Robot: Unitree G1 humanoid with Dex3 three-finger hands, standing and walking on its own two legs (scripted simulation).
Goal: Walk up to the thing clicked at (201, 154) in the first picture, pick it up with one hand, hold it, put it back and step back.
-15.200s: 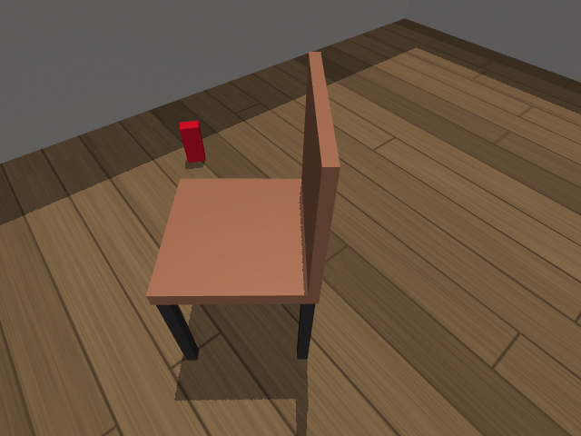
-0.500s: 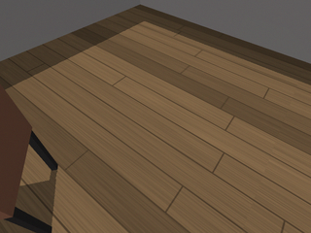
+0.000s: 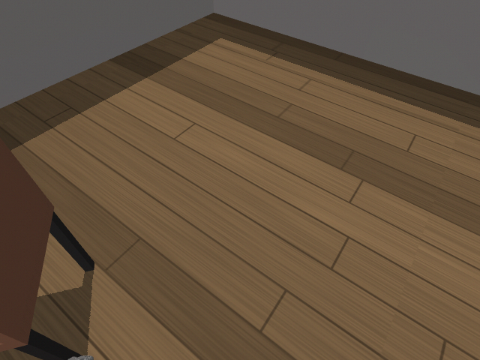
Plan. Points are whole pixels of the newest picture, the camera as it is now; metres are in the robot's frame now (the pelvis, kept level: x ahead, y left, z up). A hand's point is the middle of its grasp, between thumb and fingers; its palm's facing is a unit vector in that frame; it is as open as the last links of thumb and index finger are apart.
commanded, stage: stand
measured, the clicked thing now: out of the picture +1.12 +1.39 -0.67
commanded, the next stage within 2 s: none
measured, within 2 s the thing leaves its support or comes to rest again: neither
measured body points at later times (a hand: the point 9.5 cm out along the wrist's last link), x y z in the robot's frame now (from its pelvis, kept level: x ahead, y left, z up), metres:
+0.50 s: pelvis -0.01 +0.00 +0.00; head +0.01 +0.00 +0.45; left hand +0.06 +0.31 -0.13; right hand +0.06 -0.30 -0.14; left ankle +0.00 +0.14 -0.75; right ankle +0.01 -0.13 -0.75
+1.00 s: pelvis +0.01 +0.00 +0.00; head +0.02 -0.01 +0.45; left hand +0.09 +0.30 -0.13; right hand +0.09 -0.31 -0.13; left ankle +0.00 +0.14 -0.75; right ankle +0.01 -0.13 -0.75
